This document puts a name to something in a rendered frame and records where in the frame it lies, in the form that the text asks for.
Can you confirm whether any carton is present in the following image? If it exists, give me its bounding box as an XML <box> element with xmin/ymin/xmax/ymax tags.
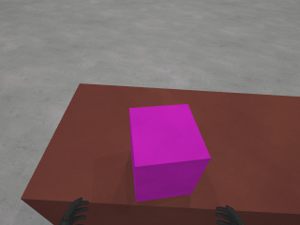
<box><xmin>129</xmin><ymin>104</ymin><xmax>211</xmax><ymax>202</ymax></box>

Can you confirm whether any pedestal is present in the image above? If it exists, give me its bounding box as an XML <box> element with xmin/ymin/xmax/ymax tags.
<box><xmin>21</xmin><ymin>83</ymin><xmax>300</xmax><ymax>225</ymax></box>

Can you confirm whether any left robot hand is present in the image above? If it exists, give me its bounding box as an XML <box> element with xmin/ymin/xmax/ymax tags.
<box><xmin>58</xmin><ymin>197</ymin><xmax>89</xmax><ymax>225</ymax></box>

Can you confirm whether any right robot hand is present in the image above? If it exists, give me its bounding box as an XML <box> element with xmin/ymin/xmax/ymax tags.
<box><xmin>215</xmin><ymin>205</ymin><xmax>245</xmax><ymax>225</ymax></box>

